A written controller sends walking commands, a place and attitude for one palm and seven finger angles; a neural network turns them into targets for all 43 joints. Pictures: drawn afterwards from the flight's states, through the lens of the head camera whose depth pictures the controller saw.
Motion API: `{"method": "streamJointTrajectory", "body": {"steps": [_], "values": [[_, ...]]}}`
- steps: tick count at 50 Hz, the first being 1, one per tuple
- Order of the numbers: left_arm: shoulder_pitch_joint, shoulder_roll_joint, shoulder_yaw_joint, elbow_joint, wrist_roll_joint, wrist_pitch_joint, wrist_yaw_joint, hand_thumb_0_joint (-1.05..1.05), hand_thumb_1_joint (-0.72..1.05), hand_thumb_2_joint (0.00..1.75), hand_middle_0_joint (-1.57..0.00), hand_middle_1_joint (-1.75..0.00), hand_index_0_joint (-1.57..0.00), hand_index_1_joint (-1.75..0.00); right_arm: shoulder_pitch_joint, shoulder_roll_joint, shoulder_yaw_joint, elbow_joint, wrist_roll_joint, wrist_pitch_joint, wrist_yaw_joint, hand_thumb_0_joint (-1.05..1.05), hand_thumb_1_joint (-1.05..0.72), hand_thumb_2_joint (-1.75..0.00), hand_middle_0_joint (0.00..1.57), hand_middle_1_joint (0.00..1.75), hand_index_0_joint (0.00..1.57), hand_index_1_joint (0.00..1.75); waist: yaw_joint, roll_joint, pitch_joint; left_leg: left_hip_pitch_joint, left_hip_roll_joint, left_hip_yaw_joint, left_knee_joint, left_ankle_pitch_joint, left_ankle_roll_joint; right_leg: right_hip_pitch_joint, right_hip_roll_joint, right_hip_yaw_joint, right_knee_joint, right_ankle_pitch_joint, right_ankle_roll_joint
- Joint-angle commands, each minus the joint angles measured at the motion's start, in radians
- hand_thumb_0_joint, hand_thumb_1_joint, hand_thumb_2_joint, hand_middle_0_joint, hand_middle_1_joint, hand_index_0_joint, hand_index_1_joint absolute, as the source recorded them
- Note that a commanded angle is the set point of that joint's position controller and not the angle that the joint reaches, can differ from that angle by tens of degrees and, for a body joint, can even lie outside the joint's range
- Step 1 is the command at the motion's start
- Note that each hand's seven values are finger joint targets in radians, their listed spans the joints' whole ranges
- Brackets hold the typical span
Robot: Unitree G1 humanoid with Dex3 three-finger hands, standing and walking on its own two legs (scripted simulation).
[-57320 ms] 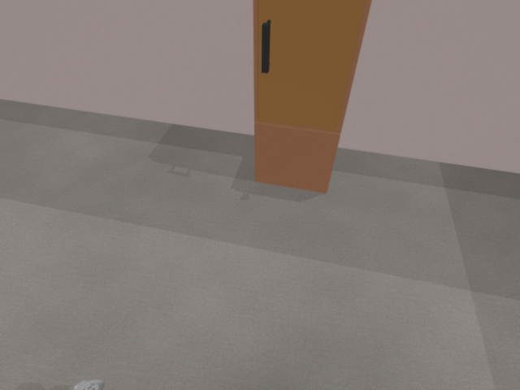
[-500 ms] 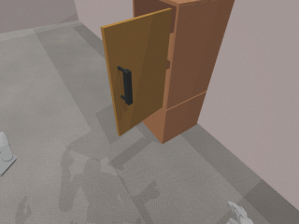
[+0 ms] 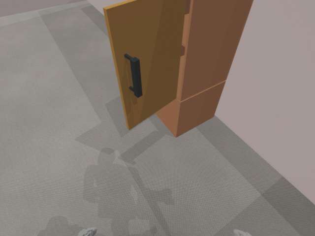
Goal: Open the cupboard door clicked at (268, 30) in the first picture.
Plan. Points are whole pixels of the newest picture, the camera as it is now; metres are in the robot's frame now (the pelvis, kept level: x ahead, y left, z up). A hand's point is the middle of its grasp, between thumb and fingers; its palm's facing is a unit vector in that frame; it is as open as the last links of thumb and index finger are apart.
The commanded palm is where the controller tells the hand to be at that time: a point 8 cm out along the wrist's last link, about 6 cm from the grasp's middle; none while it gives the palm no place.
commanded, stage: let the arm hang, fingers relaxed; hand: left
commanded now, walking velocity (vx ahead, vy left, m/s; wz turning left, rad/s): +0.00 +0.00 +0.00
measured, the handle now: (133, 76) +0.67 +0.11 +0.01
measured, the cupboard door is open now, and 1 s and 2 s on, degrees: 100 100 100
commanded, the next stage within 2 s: look to check the result in 0.84 s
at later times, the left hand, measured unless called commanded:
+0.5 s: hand out of the picture -0.01 +0.18 -0.16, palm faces +0.06 -0.97 -0.22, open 7.4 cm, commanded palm none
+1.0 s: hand out of the picture -0.01 +0.18 -0.16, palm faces +0.06 -0.98 -0.19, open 7.4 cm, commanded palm none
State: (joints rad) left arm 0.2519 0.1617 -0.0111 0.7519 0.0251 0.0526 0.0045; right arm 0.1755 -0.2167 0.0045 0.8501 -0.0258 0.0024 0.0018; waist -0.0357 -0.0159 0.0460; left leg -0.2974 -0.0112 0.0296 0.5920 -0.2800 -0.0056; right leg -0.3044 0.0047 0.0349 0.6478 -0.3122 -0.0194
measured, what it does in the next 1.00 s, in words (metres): stands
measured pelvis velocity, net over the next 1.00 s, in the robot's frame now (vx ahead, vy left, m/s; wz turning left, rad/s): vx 0.00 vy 0.01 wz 0.01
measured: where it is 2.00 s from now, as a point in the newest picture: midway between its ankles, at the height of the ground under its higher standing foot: outside the picture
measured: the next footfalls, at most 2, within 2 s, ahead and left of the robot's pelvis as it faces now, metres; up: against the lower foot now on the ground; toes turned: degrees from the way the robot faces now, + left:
none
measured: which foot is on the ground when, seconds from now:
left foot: down 0.00-1.00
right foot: down 0.00-1.00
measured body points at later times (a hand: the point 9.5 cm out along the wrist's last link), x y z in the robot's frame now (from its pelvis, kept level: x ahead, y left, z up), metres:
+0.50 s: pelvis +0.00 +0.00 +0.02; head +0.00 -0.01 +0.47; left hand -0.01 +0.23 -0.14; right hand -0.03 -0.21 -0.15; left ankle +0.02 +0.13 -0.73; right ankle +0.01 -0.10 -0.73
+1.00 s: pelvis +0.00 +0.01 +0.02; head +0.01 +0.01 +0.47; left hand -0.01 +0.23 -0.14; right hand +0.00 -0.20 -0.15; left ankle +0.02 +0.13 -0.73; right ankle +0.01 -0.10 -0.73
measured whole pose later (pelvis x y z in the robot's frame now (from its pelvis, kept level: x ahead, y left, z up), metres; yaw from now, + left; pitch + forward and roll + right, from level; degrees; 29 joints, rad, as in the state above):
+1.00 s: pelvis +0.00 +0.01 +0.02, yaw +1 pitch -2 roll +0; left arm 0.28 0.13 0.02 1.14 0.01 0.00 0.03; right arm 0.28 -0.13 -0.01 1.14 -0.02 0.00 -0.03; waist 0.00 0.01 0.04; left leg -0.20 0.00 0.01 0.43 -0.20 0.01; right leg -0.18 0.01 0.02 0.43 -0.22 -0.01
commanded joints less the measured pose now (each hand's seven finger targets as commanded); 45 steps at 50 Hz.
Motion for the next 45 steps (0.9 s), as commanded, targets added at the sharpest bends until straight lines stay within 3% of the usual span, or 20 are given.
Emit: {"method": "streamJointTrajectory", "body": {"steps": [1, 3, 4, 6, 10, 17, 20, 26, 32, 45], "values": [[-0.026, 0.202, 0.055, 0.057, -0.009, -0.073, 0.016, 0.0, 0.9, 0.9, -0.2, -0.3, -0.2, -0.3, 0.053, -0.064, -0.029, 0.032, 0.003, 0.004, -0.016, 0.0, -0.9, -0.9, 0.2, 0.3, 0.2, 0.3, 0.003, -0.1, -0.058, 0.082, 0.02, -0.034, -0.032, 0.021, 0.008, 0.016, -0.183, 0.201, -0.341, 0.209, -0.086], [-0.019, 0.147, 0.068, 0.1, -0.009, -0.074, 0.023, 0.0, 0.9, 0.9, -0.2, -0.3, -0.2, -0.3, 0.082, -0.044, -0.033, 0.082, -0.003, 0.0, -0.02, 0.0, -0.9, -0.9, 0.2, 0.3, 0.2, 0.3, 0.001, 0.073, -0.091, 0.137, 0.051, -0.06, -0.105, 0.133, 0.012, 0.033, -0.138, 0.135, -0.304, 0.201, -0.067], [-0.008, 0.145, 0.065, 0.126, -0.012, -0.073, 0.024, 0.0, 0.9, 0.9, -0.2, -0.3, -0.2, -0.3, 0.08, -0.048, -0.033, 0.099, 0.0, -0.001, -0.021, 0.0, -0.9, -0.9, 0.2, 0.3, 0.2, 0.3, 0.011, 0.115, -0.093, 0.142, 0.067, -0.076, -0.121, 0.181, 0.016, 0.055, -0.111, 0.112, -0.291, 0.213, -0.052], [0.0, 0.135, 0.056, 0.18, -0.017, -0.068, 0.024, 0.0, 0.9, 0.9, -0.2, -0.3, -0.2, -0.3, 0.09, -0.049, -0.03, 0.135, 0.002, -0.001, -0.026, 0.0, -0.9, -0.9, 0.2, 0.3, 0.2, 0.3, 0.02, 0.094, -0.081, 0.111, 0.093, -0.097, -0.17, 0.166, 0.023, 0.096, -0.09, 0.08, -0.294, 0.184, -0.037], [0.007, 0.131, 0.05, 0.259, -0.019, -0.065, 0.025, 0.0, 0.9, 0.9, -0.2, -0.3, -0.2, -0.3, 0.127, -0.044, -0.028, 0.197, 0.004, 0.0, -0.031, 0.0, -0.9, -0.9, 0.2, 0.3, 0.2, 0.3, 0.024, 0.027, -0.03, 0.094, 0.097, -0.097, -0.213, 0.135, 0.022, 0.106, -0.086, 0.065, -0.325, 0.131, -0.034], [0.034, 0.118, 0.045, 0.331, -0.02, -0.057, 0.028, 0.0, 0.9, 0.9, -0.2, -0.3, -0.2, -0.3, 0.174, -0.017, -0.023, 0.26, 0.002, 0.006, -0.033, 0.0, -0.9, -0.9, 0.2, 0.3, 0.2, 0.3, 0.026, -0.009, 0.047, 0.087, 0.085, -0.082, -0.241, 0.058, 0.024, 0.054, -0.085, 0.073, -0.364, -0.002, -0.032], [0.044, 0.112, 0.047, 0.341, -0.02, -0.056, 0.03, 0.0, 0.9, 0.9, -0.2, -0.3, -0.2, -0.3, 0.195, -0.009, -0.022, 0.269, 0.002, 0.005, -0.034, 0.0, -0.9, -0.9, 0.2, 0.3, 0.2, 0.3, 0.024, -0.019, 0.038, 0.086, 0.083, -0.082, -0.24, 0.045, 0.026, 0.051, -0.083, 0.073, -0.364, -0.026, -0.03], [0.066, 0.089, 0.046, 0.352, -0.018, -0.056, 0.032, 0.0, 0.9, 0.9, -0.2, -0.3, -0.2, -0.3, 0.203, 0.011, -0.023, 0.278, 0.001, 0.003, -0.036, 0.0, -0.9, -0.9, 0.2, 0.3, 0.2, 0.3, 0.027, 0.006, 0.071, 0.067, 0.085, -0.088, -0.25, 0.024, 0.029, 0.025, -0.08, 0.069, -0.349, -0.026, -0.028], [0.084, 0.071, 0.048, 0.357, -0.016, -0.059, 0.033, 0.0, 0.9, 0.9, -0.2, -0.3, -0.2, -0.3, 0.199, 0.016, -0.027, 0.273, 0.003, -0.005, -0.039, 0.0, -0.9, -0.9, 0.2, 0.3, 0.2, 0.3, 0.028, 0.039, 0.051, 0.066, 0.093, -0.099, -0.261, 0.025, 0.032, 0.039, -0.075, 0.063, -0.323, 0.031, -0.024], [0.088, 0.074, 0.046, 0.36, -0.014, -0.067, 0.033, 0.0, 0.9, 0.9, -0.2, -0.3, -0.2, -0.3, 0.176, -0.001, -0.032, 0.261, 0.007, -0.012, -0.04, 0.0, -0.9, -0.9, 0.2, 0.3, 0.2, 0.3, 0.027, 0.028, 0.024, 0.093, 0.1, -0.105, -0.26, 0.079, 0.035, 0.063, -0.082, 0.053, -0.309, 0.105, -0.02]]}}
